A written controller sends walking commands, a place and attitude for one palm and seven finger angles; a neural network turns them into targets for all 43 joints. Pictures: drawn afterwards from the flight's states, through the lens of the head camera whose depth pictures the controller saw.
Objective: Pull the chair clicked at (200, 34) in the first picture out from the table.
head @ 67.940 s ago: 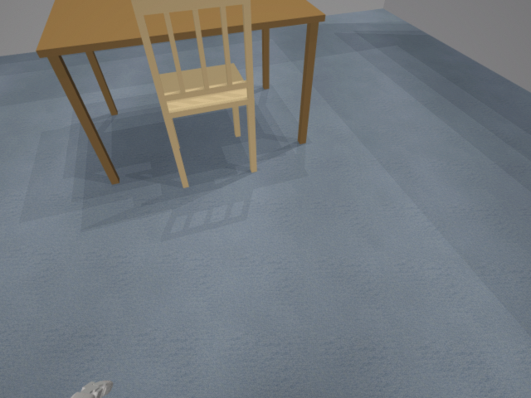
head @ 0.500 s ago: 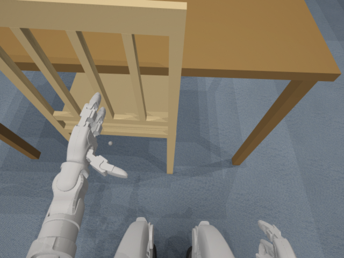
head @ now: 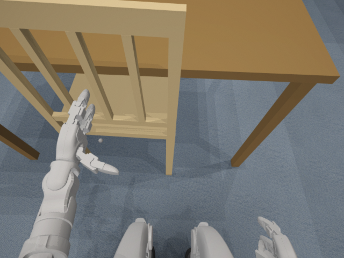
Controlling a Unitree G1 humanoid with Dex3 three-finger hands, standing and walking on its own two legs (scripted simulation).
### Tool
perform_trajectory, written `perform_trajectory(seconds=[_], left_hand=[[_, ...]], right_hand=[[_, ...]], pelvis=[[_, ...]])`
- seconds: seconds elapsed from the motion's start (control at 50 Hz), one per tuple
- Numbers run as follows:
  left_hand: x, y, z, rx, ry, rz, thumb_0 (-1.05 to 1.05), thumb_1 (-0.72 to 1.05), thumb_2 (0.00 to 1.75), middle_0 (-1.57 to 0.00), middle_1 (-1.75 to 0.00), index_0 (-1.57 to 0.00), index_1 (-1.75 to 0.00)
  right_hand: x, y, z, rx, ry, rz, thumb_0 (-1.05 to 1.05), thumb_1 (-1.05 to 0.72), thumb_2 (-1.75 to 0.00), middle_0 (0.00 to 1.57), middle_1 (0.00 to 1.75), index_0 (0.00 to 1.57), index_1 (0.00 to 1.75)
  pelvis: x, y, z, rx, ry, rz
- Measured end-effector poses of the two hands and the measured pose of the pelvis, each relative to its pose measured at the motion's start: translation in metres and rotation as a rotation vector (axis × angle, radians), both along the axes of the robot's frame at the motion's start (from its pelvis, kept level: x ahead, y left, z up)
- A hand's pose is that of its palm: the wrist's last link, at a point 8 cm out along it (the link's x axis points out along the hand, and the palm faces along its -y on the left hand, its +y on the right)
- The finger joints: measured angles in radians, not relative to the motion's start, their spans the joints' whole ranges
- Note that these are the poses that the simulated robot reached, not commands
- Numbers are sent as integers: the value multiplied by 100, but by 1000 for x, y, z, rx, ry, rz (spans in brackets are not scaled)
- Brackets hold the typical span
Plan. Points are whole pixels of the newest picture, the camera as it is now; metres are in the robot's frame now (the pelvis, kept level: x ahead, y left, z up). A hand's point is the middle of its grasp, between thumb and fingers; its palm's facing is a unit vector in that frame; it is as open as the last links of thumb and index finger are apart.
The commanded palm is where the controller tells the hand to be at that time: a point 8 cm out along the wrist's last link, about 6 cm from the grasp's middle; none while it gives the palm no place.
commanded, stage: aim the fingers beside a spindle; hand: left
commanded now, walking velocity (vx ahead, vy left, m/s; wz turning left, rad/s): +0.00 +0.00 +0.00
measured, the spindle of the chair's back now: (95, 84) +0.51 +0.20 +0.05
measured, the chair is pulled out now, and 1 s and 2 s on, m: -0.10 -0.10 -0.11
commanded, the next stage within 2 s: push the fingers through the gap in 0.66 s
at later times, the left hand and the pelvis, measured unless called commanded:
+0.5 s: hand (106, 144) +0.36 +0.16 +0.02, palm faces -0.11 -0.99 -0.03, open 16.9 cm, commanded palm +0.35 +0.22 +0.03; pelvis +0.00 +0.01 +0.00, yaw +0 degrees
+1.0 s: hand (102, 138) +0.37 +0.17 +0.03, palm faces -0.06 -1.00 -0.05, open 16.9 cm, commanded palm +0.36 +0.22 +0.03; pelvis +0.00 +0.01 +0.00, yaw +0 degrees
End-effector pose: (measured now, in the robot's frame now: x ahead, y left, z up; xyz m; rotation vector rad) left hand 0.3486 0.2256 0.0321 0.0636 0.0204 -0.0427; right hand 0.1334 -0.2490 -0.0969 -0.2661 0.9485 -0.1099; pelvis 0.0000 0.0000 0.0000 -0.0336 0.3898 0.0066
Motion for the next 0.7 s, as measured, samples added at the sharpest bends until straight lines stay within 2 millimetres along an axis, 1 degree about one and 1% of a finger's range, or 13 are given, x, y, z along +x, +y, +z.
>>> perform_trajectory(seconds=[0.06, 0.2, 0.28, 0.36, 0.44, 0.52, 0.58, 0.62, 0.7], left_hand=[[0, 4, -4, -3, 30, -9, -1, -50, 30, -6, -8, -6, -8], [-11, -9, -7, -30, 47, -51, -1, -50, 30, -6, -8, -6, -8], [-5, -2, -8, -19, 19, -13, -1, -50, 30, -7, -8, -6, -8], [0, 4, -3, -3, -3, -2, -2, -50, 30, -6, -8, -6, -8], [-2, -5, 2, -12, 13, -49, -2, -50, 30, -6, -8, -6, -8], [-3, -12, -9, -29, 61, -63, -1, -50, 30, -6, -8, -6, -8], [-2, -6, -16, -33, 65, -23, -1, -50, 30, -7, -8, -6, -8], [-2, 1, -12, -21, 35, 3, -1, -50, 30, -7, -8, -6, -8], [-8, 9, 8, 4, -30, 5, -2, -49, 30, -6, -8, -6, -8]], right_hand=[[0, 2, 0, 8, -1, -2, 1, -91, -90, 20, 30, 20, 30], [-4, 6, 1, 8, 7, -4, 1, -91, -90, 20, 30, 20, 30], [-6, 6, 0, -5, 11, 0, 1, -91, -90, 20, 30, 20, 30], [-8, 6, -2, -6, 16, -3, 1, -91, -90, 20, 30, 20, 30], [-11, 8, -1, 7, 24, -10, 1, -91, -90, 20, 30, 20, 30], [-12, 9, 1, 6, 28, -12, 1, -91, -90, 20, 30, 20, 30], [-12, 8, 1, -4, 24, -15, 1, -91, -90, 21, 30, 20, 30], [-12, 7, 1, -7, 20, -18, 1, -91, -90, 21, 30, 20, 30], [-11, 9, 2, 5, 20, -13, 1, -91, -90, 20, 30, 20, 30]], pelvis=[[0, 1, 0, -2, 1, 1], [0, 5, 3, -3, -2, -1], [-1, 5, 0, -5, 0, 1], [-3, 6, -2, -10, 1, 3], [-2, 8, 2, -10, -2, 3], [-1, 9, 3, -6, 1, -2], [-1, 8, 0, -6, 5, -5], [-2, 8, 0, -7, 3, -6], [0, 9, 2, -9, -7, -3]])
